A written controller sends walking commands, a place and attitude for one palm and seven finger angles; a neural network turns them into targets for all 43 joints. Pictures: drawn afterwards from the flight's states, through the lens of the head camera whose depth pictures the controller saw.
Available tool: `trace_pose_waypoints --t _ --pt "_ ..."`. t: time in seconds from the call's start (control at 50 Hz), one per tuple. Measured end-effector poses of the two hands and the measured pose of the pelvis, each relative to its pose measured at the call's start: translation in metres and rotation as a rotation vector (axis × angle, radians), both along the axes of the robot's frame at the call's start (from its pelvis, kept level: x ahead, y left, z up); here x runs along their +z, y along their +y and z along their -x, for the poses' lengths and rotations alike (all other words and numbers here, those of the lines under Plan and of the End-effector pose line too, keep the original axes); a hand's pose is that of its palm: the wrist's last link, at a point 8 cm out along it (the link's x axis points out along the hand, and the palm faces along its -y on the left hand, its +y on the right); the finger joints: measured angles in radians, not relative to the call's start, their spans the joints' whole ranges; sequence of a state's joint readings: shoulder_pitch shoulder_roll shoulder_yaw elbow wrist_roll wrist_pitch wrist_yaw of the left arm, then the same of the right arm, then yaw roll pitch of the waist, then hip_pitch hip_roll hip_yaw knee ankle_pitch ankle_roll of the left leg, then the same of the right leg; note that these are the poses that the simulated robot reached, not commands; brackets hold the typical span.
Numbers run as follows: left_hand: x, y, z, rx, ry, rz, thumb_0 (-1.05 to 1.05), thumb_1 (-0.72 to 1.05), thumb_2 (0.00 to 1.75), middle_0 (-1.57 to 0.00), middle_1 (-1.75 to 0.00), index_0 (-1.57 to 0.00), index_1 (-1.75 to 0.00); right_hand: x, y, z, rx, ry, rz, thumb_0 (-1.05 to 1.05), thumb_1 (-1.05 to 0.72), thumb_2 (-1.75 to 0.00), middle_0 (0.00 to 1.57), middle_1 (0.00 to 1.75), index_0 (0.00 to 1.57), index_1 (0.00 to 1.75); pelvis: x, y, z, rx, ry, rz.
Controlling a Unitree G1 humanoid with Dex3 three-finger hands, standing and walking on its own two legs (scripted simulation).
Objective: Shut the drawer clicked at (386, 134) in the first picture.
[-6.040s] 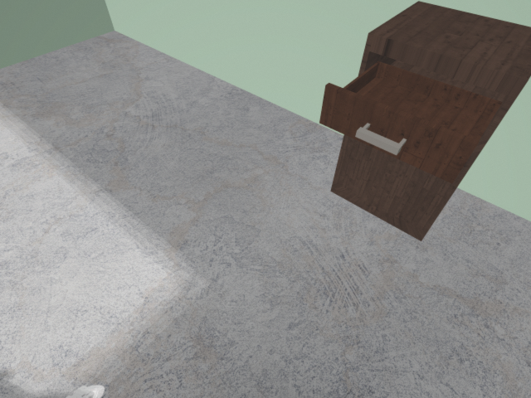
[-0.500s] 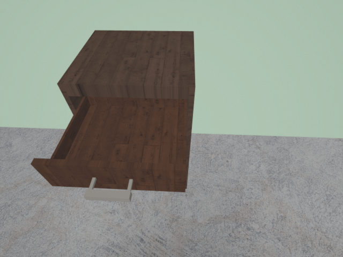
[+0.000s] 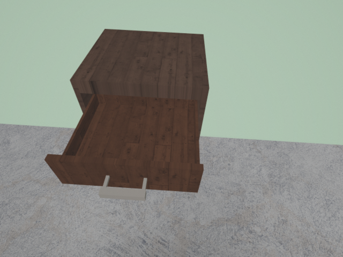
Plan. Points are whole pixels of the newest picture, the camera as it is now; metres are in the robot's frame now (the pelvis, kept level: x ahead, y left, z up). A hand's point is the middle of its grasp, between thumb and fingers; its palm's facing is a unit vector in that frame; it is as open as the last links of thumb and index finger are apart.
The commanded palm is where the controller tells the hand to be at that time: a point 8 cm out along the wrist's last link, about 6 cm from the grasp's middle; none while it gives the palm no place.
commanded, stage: look again from close up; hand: left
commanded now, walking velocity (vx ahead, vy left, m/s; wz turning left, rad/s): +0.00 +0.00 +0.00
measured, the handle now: (124, 186) +0.33 +0.16 -0.09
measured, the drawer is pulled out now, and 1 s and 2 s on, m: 0.30 0.30 0.30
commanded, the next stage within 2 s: raise the hand and make a fist in 0.10 s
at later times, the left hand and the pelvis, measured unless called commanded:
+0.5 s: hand (104, 241) +0.16 +0.16 -0.02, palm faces +0.01 -1.00 -0.01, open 6.6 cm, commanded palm +0.10 +0.23 -0.05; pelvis -0.04 +0.00 -0.05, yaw +0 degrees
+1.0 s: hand (106, 247) +0.15 +0.16 -0.03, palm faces +0.02 -1.00 -0.05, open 4.0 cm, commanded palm +0.11 +0.21 -0.03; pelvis -0.05 -0.03 -0.08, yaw +1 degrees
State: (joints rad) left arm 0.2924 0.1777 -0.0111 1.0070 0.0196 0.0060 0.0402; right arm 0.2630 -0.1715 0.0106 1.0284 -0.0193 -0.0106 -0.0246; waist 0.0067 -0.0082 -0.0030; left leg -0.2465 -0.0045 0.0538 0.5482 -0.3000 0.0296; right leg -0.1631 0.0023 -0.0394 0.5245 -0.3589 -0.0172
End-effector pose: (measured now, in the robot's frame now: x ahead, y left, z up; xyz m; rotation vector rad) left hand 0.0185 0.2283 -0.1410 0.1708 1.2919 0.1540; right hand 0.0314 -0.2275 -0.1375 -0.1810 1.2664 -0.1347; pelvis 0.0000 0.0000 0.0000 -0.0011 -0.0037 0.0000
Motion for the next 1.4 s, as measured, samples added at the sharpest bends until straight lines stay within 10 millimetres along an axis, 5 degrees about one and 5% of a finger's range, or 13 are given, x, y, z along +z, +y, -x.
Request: trace_pose_waypoints --t 0.22,0.36,0.44,0.56,0.66,0.74,0.84,0.94,1.06,1.22,1.4 --pt "0.003 0.014 0.003 -0.016 0.037 -0.006 0.0 0.91 0.9 -0.2 -0.3 -0.2 -0.3 0.001 0.012 0.021 -0.007 0.075 -0.01 0.01 -0.92 -0.9 0.2 0.3 0.21 0.3 0.003 0.011 -0.001 -0.002 0.014 0.0" --pt "0.109 0.014 -0.107 0.038 -0.75 -0.016 0.02 0.91 0.9 -0.24 -0.34 -0.24 -0.34 0.019 0.0 -0.029 0.009 -0.336 0.022 0.02 -0.91 -0.9 0.2 0.3 0.21 0.3 -0.007 0.011 0.011 0.026 0.062 -0.026" --pt "0.134 -0.001 -0.133 -0.047 -1.1 0.082 0.01 0.91 0.9 -0.29 -0.4 -0.29 -0.39 0.024 -0.015 -0.073 0.044 -0.519 0.039 0.02 -0.91 -0.9 0.2 0.3 0.21 0.3 -0.027 0.005 0.025 0.01 0.142 -0.011" --pt "0.102 -0.022 -0.099 -0.172 -1.261 0.181 0.01 0.91 0.9 -0.4 -0.51 -0.4 -0.51 0.027 -0.031 -0.132 0.14 -0.748 0.072 0.02 -0.91 -0.9 0.2 0.3 0.21 0.3 -0.074 -0.009 0.048 0.007 0.227 -0.006" --pt "0.085 -0.014 -0.064 -0.077 -1.207 0.105 0.01 0.9 0.9 -0.5 -0.62 -0.5 -0.61 0.022 -0.024 -0.154 0.194 -0.815 0.062 0.02 -0.91 -0.9 0.2 0.3 0.2 0.3 -0.094 -0.021 0.058 0.033 0.237 0.013" --pt "0.102 -0.015 -0.065 -0.101 -1.284 0.063 0.02 0.9 0.9 -0.58 -0.7 -0.57 -0.7 0.007 -0.011 -0.146 0.222 -0.788 0.024 0.02 -0.91 -0.9 0.2 0.3 0.2 0.3 -0.097 -0.028 0.062 0.049 0.241 0.032" --pt "0.109 -0.028 -0.096 -0.207 -1.274 0.139 0.02 0.9 0.9 -0.67 -0.81 -0.67 -0.81 -0.015 -0.004 -0.116 0.181 -0.684 -0.028 0.02 -0.9 -0.9 0.2 0.3 0.21 0.3 -0.094 -0.033 0.061 0.049 0.245 0.037" --pt "0.109 -0.027 -0.114 -0.181 -1.169 0.154 0.02 0.9 0.9 -0.77 -0.92 -0.77 -0.91 -0.024 -0.015 -0.081 0.071 -0.566 -0.025 0.02 -0.9 -0.9 0.2 0.3 0.21 0.3 -0.082 -0.031 0.052 0.033 0.24 0.018" --pt "0.12 -0.015 -0.108 -0.144 -1.172 0.1 0.02 0.9 0.9 -0.89 -1.05 -0.89 -1.04 -0.022 -0.037 -0.062 0.013 -0.493 0.042 0.02 -0.9 -0.9 0.2 0.3 0.21 0.3 -0.073 -0.024 0.041 0.025 0.244 0.01" --pt "0.119 -0.022 -0.097 -0.16 -1.197 0.154 0.02 0.9 0.9 -1.05 -1.22 -1.05 -1.22 -0.008 -0.04 -0.088 0.047 -0.555 0.1 0.02 -0.9 -0.9 0.2 0.3 0.2 0.3 -0.075 -0.011 0.038 0.024 0.257 0.019" --pt "0.132 -0.03 -0.101 -0.148 -1.257 0.173 0.02 0.9 0.9 -1.23 -1.42 -1.23 -1.41 0.012 0.005 -0.134 0.134 -0.684 0.022 0.02 -0.9 -0.9 0.2 0.3 0.2 0.3 -0.076 0.001 0.037 0.031 0.249 0.037"
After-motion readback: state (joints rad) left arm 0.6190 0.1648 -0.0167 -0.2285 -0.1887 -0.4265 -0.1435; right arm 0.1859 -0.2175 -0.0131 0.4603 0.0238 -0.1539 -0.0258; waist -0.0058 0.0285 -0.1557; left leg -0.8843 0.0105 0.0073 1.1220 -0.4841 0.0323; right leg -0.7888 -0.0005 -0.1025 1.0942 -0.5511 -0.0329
